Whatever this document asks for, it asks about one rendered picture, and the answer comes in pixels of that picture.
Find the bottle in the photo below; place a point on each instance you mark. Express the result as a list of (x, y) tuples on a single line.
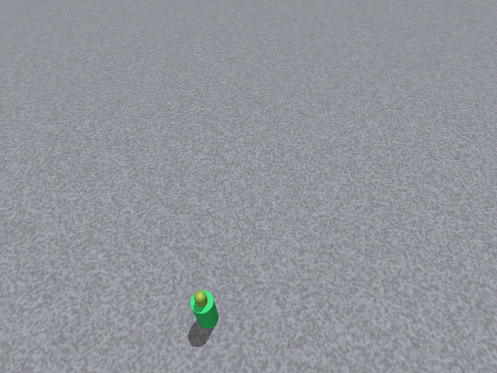
[(204, 308)]

